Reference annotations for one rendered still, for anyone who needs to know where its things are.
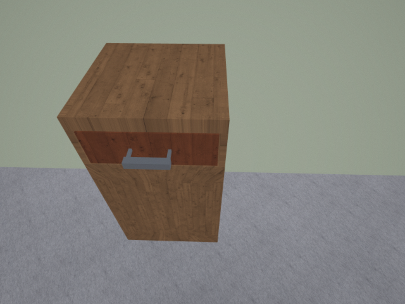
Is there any drawer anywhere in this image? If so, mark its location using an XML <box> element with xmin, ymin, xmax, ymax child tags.
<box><xmin>74</xmin><ymin>131</ymin><xmax>219</xmax><ymax>166</ymax></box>

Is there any handle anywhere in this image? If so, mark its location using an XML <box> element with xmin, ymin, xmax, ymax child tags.
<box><xmin>121</xmin><ymin>149</ymin><xmax>171</xmax><ymax>170</ymax></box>

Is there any cabinet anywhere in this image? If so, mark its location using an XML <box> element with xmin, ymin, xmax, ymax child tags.
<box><xmin>57</xmin><ymin>43</ymin><xmax>230</xmax><ymax>243</ymax></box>

